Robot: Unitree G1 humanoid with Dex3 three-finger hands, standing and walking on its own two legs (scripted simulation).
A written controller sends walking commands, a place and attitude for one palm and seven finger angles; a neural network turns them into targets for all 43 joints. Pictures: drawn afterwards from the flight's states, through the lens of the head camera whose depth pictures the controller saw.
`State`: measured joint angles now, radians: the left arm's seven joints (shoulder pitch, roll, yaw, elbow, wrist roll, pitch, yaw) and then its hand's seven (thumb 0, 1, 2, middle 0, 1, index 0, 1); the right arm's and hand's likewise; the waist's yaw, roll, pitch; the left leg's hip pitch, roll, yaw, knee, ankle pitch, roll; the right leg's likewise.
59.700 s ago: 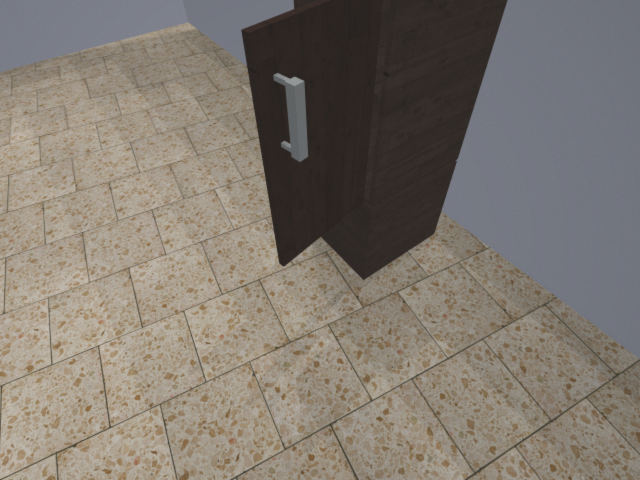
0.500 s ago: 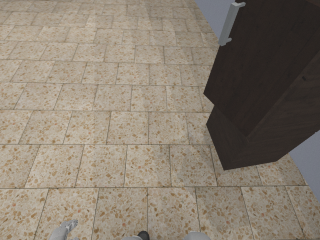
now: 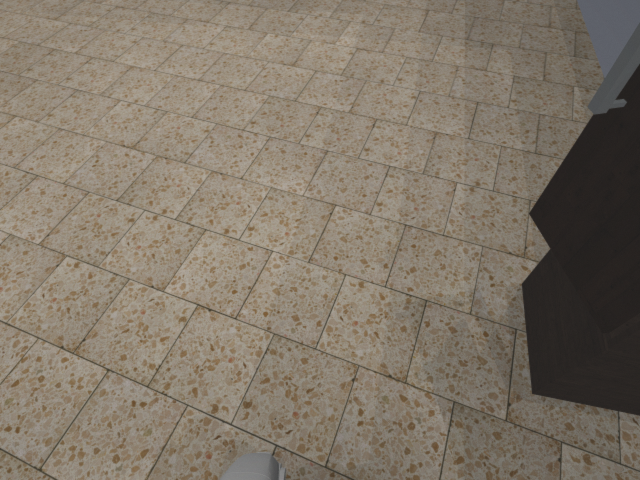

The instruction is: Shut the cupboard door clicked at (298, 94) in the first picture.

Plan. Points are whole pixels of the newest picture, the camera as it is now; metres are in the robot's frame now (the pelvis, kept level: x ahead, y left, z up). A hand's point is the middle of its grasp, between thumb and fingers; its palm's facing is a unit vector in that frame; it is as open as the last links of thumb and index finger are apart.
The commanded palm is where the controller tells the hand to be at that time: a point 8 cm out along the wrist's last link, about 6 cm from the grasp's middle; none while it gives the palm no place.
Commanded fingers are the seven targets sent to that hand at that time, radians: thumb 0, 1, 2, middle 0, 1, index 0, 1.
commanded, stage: walk to a spot facing it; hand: left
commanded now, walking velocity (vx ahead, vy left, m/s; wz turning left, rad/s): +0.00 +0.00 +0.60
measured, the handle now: (633, 68) +0.73 -0.48 +0.09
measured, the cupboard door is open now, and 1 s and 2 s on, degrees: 21 21 21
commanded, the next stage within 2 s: turn to face it in 1.30 s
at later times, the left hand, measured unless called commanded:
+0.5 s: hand out of the picture +0.12 +0.25 -0.15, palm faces +0.24 -0.93 -0.27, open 7.4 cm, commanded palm none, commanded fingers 0.00 0.90 0.90 -0.20 -0.30 -0.20 -0.30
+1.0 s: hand out of the picture +0.05 +0.18 -0.19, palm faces +0.64 -0.75 -0.17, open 7.3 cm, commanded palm none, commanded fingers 0.00 0.90 0.90 -0.20 -0.30 -0.20 -0.30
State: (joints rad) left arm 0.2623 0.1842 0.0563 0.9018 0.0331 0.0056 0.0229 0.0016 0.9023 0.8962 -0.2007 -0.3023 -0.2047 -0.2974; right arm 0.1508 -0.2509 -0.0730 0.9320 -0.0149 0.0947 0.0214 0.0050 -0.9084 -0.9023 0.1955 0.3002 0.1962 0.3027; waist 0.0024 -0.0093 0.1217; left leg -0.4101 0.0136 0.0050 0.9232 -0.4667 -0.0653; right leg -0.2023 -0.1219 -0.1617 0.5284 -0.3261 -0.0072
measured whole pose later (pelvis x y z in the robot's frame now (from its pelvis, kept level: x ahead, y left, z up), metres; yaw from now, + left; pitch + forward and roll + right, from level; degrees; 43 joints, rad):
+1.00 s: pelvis +0.20 +0.08 -0.02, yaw +36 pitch +0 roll +0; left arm 0.43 0.17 0.06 1.03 0.03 -0.05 0.00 0.00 0.91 0.90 -0.20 -0.30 -0.20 -0.30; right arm 0.07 -0.22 -0.05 0.90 -0.03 0.00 0.05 0.01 -0.91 -0.90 0.19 0.30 0.19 0.30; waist 0.04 -0.03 0.12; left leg -0.49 0.02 0.14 0.68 -0.28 0.07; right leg 0.02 -0.16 -0.39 0.51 -0.46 0.08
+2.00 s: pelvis +0.46 +0.32 +0.00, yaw +24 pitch +2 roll +1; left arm 0.25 0.18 0.08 0.96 0.03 0.01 0.00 0.00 0.91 0.90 -0.20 -0.30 -0.20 -0.30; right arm 0.07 -0.20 -0.04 0.90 -0.01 0.03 -0.03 0.00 -0.91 -0.90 0.20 0.30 0.20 0.30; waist 0.04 -0.01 0.07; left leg -0.51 0.06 -0.04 0.90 -0.38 -0.09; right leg -0.27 0.09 0.11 0.46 -0.22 -0.06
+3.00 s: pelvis +0.54 +0.38 -0.01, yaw -12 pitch +2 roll -1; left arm 0.22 0.22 0.07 0.90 0.01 0.06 -0.01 0.00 0.90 0.90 -0.20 -0.30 -0.21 -0.30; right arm 0.17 -0.22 -0.03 0.87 -0.01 0.02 -0.02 0.00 -0.91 -0.90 0.20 0.30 0.20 0.30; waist 0.01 -0.02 0.05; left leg -0.33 0.04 0.04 0.58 -0.26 -0.05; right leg -0.28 0.05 0.14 0.59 -0.34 0.01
